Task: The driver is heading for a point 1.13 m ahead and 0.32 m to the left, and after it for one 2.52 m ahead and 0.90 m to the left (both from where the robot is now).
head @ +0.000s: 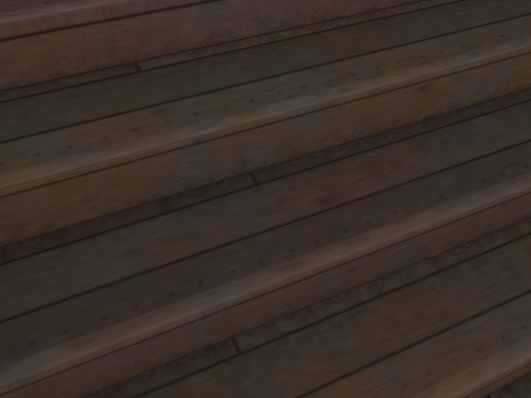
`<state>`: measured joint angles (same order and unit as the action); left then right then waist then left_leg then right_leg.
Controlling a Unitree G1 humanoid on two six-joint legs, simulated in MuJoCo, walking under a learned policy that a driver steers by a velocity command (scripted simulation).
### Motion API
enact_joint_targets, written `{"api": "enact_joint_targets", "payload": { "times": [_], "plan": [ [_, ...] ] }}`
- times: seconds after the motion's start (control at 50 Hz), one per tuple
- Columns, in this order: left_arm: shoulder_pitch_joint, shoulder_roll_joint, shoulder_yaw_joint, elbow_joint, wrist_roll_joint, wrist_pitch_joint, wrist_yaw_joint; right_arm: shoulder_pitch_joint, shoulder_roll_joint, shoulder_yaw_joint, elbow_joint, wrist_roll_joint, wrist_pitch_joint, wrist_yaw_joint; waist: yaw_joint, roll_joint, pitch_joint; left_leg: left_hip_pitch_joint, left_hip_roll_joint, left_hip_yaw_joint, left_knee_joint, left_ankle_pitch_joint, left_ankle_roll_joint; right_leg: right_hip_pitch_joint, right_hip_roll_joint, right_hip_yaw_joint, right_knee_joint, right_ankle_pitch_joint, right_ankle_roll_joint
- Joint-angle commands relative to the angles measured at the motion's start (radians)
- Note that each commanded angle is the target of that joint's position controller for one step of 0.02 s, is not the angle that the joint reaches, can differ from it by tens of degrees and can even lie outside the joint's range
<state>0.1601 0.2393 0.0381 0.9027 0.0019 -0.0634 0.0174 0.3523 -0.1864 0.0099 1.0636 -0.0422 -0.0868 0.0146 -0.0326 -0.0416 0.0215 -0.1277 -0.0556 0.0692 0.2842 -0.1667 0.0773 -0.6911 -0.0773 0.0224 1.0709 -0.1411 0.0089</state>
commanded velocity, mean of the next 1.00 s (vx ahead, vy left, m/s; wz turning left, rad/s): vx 0.13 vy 0.00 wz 0.00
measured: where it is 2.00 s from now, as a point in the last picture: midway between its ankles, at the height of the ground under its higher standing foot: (346, 284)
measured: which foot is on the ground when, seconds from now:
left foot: down 0.00-1.00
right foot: up 0.00-0.12, down 0.14-0.80, up 0.82-1.00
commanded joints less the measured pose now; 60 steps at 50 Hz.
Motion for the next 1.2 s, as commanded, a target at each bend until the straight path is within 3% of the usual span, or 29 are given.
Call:
{"api": "enact_joint_targets", "payload": {
  "times": [0.02, 0.06, 0.12, 0.14, 0.16, 0.18, 0.2, 0.22, 0.24, 0.26, 0.3, 0.32, 0.38, 0.44, 0.66, 0.72, 0.76, 0.82, 0.86, 0.9, 0.94, 1.0, 1.04, 1.1, 1.12, 1.14, 1.16, 1.18, 1.2],
  "plan": [
    [0.157, -0.05, -0.022, 0.042, 0.002, 0.04, 0.001, -0.014, -0.108, -0.005, -0.048, -0.002, 0.008, -0.019, 0.06, 0.146, -0.102, -0.138, 0.194, 0.0, 0.025, 0.889, 0.102, 0.346, 0.054, -0.091, -0.184, 0.087, 0.03],
    [0.11, -0.027, -0.022, 0.032, -0.002, 0.056, 0.013, -0.007, -0.153, -0.016, -0.04, 0.019, 0.014, -0.018, 0.05, 0.167, -0.058, -0.115, 0.244, -0.06, 0.022, 0.775, 0.124, 0.35, 0.054, -0.072, -0.27, 0.025, 0.018],
    [0.155, 0.012, -0.007, 0.054, 0.013, 0.052, 0.028, -0.063, -0.113, -0.007, -0.046, 0.045, 0.025, -0.02, 0.106, 0.166, -0.046, -0.063, 0.229, -0.096, 0.138, 0.719, 0.086, 0.461, 0.071, -0.061, -0.587, 0.135, -0.039],
    [0.196, 0.05, 0.006, 0.072, 0.018, 0.043, 0.029, -0.011, -0.127, -0.014, -0.034, 0.06, 0.025, -0.017, 0.108, 0.125, -0.057, -0.028, 0.167, -0.073, 0.219, 0.639, 0.039, 0.508, 0.061, -0.036, -0.712, 0.328, -0.058],
    [0.246, 0.134, 0.024, 0.092, 0.022, 0.038, 0.032, 0.046, -0.124, -0.018, -0.037, 0.041, 0.014, -0.015, 0.07, -0.014, -0.102, -0.135, 0.101, -0.053, 0.347, 0.331, -0.007, 0.669, -0.035, 0.069, -0.622, 0.878, -0.1],
    [0.27, 0.063, 0.0, 0.112, 0.028, 0.046, 0.034, 0.202, -0.012, 0.007, 0.01, 0.029, 0.011, -0.009, 0.011, -0.175, -0.206, -0.213, 0.073, -0.06, 0.471, -0.17, -0.06, 0.785, -0.209, 0.187, -0.592, 1.021, -0.259],
    [0.201, -0.022, -0.02, 0.083, 0.031, 0.055, 0.026, 0.225, -0.022, 0.004, 0.044, 0.053, 0.03, -0.011, 0.016, -0.171, -0.219, -0.14, 0.092, -0.07, 0.485, -0.376, -0.088, 0.641, -0.261, 0.258, -0.662, 0.748, -0.314],
    [0.079, -0.049, -0.028, 0.056, 0.028, 0.061, 0.017, 0.19, -0.022, -0.002, 0.046, 0.06, 0.057, -0.019, -0.024, -0.115, -0.116, -0.089, 0.108, -0.077, 0.38, -0.381, -0.104, 0.491, -0.189, 0.216, -0.698, 0.462, -0.27],
    [-0.02, -0.031, -0.02, 0.033, 0.014, 0.065, 0.011, 0.138, -0.006, 0.002, 0.041, 0.044, 0.082, -0.032, -0.047, -0.057, -0.026, -0.065, 0.109, -0.075, 0.187, -0.262, -0.103, 0.388, -0.097, 0.146, -0.704, 0.237, -0.186],
    [-0.013, -0.002, -0.004, 0.035, -0.001, 0.063, 0.002, 0.086, -0.064, -0.012, 0.038, 0.024, 0.104, -0.044, -0.011, -0.013, 0.035, -0.069, 0.087, -0.061, 0.136, -0.146, -0.099, 0.344, -0.05, 0.121, -0.708, 0.065, -0.13],
    [0.051, -0.013, -0.003, 0.065, -0.005, 0.054, 0.007, 0.09, -0.091, -0.019, 0.042, 0.027, 0.122, -0.055, 0.012, 0.043, 0.06, -0.113, 0.089, -0.069, 0.122, -0.217, -0.08, 0.357, -0.01, 0.071, -0.741, -0.157, -0.085],
    [0.063, -0.027, -0.006, 0.083, -0.004, 0.049, 0.008, 0.069, -0.063, -0.013, 0.035, 0.032, 0.116, -0.056, 0.013, 0.014, 0.07, -0.119, 0.098, -0.083, 0.095, -0.177, -0.065, 0.383, 0.001, 0.062, -0.719, -0.091, -0.073],
    [0.113, -0.011, 0.006, 0.113, -0.005, 0.043, 0.01, 0.043, -0.077, -0.023, 0.044, 0.034, 0.091, -0.056, 0.035, 0.018, 0.004, -0.087, 0.106, -0.091, 0.078, -0.015, -0.063, 0.497, 0.004, 0.042, -0.649, 0.232, -0.073],
    [0.125, -0.011, 0.011, 0.117, 0.0, 0.058, 0.011, 0.043, -0.057, -0.02, 0.057, 0.04, 0.084, -0.044, 0.048, 0.028, -0.044, -0.07, 0.105, -0.083, 0.084, 0.066, -0.066, 0.556, 0.002, 0.042, -0.638, 0.299, -0.087],
    [0.102, -0.009, 0.02, 0.125, 0.002, 0.091, 0.017, 0.076, -0.058, -0.02, 0.081, 0.038, 0.08, -0.042, 0.046, 0.039, -0.001, -0.075, 0.113, -0.079, 0.054, 0.056, -0.062, 0.546, 0.004, 0.035, -0.667, 0.227, -0.083],
    [0.099, 0.012, 0.032, 0.128, -0.012, 0.099, 0.025, 0.077, -0.076, -0.029, 0.072, 0.046, 0.082, -0.052, 0.044, 0.046, 0.015, -0.099, 0.087, -0.068, 0.059, -0.262, -0.013, 0.496, 0.042, 0.006, -0.658, -0.168, -0.104],
    [0.062, 0.015, 0.034, 0.109, -0.021, 0.091, 0.032, 0.05, -0.096, -0.037, 0.035, 0.05, 0.075, -0.062, 0.032, 0.071, 0.102, -0.14, 0.127, -0.137, 0.018, -0.445, 0.04, 0.36, 0.06, 0.004, -0.66, -0.412, -0.117],
    [0.014, -0.027, 0.022, 0.083, -0.019, 0.045, 0.021, 0.141, -0.167, -0.065, 0.032, 0.052, 0.055, -0.067, -0.01, 0.185, 0.14, -0.018, 0.318, -0.399, -0.109, -0.522, 0.146, 0.146, 0.099, -0.064, -0.416, -0.295, -0.1],
    [0.0, -0.024, 0.019, 0.073, -0.032, 0.019, -0.001, 0.182, -0.192, -0.085, 0.043, 0.047, 0.055, -0.078, -0.029, 0.227, 0.163, 0.091, 0.48, -0.556, -0.153, -0.372, 0.249, -0.091, 0.033, -0.044, -0.032, -0.336, -0.079],
    [-0.033, -0.021, 0.024, 0.06, -0.054, -0.001, -0.011, 0.254, -0.171, -0.084, 0.062, 0.046, 0.042, -0.082, -0.047, 0.209, 0.166, 0.291, 0.516, -0.522, -0.124, -0.019, 0.257, -0.414, 0.006, 0.01, 0.488, -0.506, -0.045],
    [-0.095, -0.061, 0.007, 0.009, -0.075, -0.019, -0.015, 0.295, -0.12, -0.069, 0.094, 0.036, 0.034, -0.065, -0.056, 0.139, 0.149, 0.452, 0.491, -0.41, -0.093, 0.124, 0.203, -0.707, -0.022, 0.05, 0.875, -0.543, -0.038],
    [-0.19, -0.125, -0.049, -0.142, -0.07, -0.025, -0.018, 0.287, -0.061, -0.039, 0.122, 0.029, 0.046, -0.056, -0.04, 0.099, 0.166, 0.426, 0.458, -0.286, -0.095, 0.121, 0.123, -0.952, -0.077, 0.08, 1.153, -0.655, -0.029],
    [-0.202, -0.129, -0.087, -0.227, -0.042, -0.016, -0.035, 0.176, -0.107, -0.042, 0.082, 0.05, 0.054, -0.072, 0.002, 0.078, 0.171, 0.209, 0.397, -0.167, -0.175, 0.043, 0.058, -0.834, -0.128, 0.013, 0.96, -0.56, -0.006],
    [-0.279, -0.146, -0.13, -0.367, -0.005, -0.02, -0.049, 0.122, -0.151, -0.048, 0.05, 0.07, 0.07, -0.096, 0.052, 0.105, 0.109, -0.23, 0.316, -0.058, -0.347, -0.037, 0.032, -0.281, -0.167, -0.074, 0.496, -0.244, -0.01],
    [-0.253, -0.087, -0.123, -0.359, -0.014, -0.02, -0.055, 0.073, -0.208, -0.063, 0.012, 0.076, 0.07, -0.094, 0.083, 0.072, 0.078, -0.377, 0.255, -0.003, -0.362, 0.084, 0.061, 0.046, -0.096, -0.199, 0.222, -0.228, -0.028],
    [-0.238, -0.083, -0.108, -0.37, -0.014, -0.024, -0.045, 0.185, -0.289, -0.08, 0.026, 0.087, 0.059, -0.089, 0.089, 0.186, -0.059, -0.267, 0.289, -0.053, -0.294, 0.544, 0.08, 0.262, -0.003, -0.244, 0.191, -0.286, -0.036],
    [-0.093, 0.008, -0.057, -0.32, -0.031, -0.02, -0.04, 0.222, -0.304, -0.074, 0.036, 0.066, 0.054, -0.072, 0.157, 0.177, -0.16, -0.141, 0.283, -0.012, -0.1, 0.99, 0.072, 0.404, 0.093, -0.319, 0.143, -0.319, -0.069],
    [0.114, 0.124, 0.003, -0.268, -0.039, -0.008, -0.038, 0.232, -0.292, -0.064, 0.046, 0.044, 0.043, -0.045, 0.275, 0.297, -0.322, -0.032, 0.312, -0.057, 0.122, 1.477, 0.046, 0.552, 0.127, -0.185, 0.136, -0.262, -0.124],
    [0.326, 0.27, 0.056, -0.196, 0.005, -0.004, -0.031, 0.185, -0.204, -0.056, 0.002, 0.091, 0.021, -0.042, 0.34, 0.022, -0.46, -0.257, 0.176, -0.088, 0.559, 1.243, -0.045, 0.751, -0.11, 0.398, -0.201, -0.464, -0.272]
  ]
}}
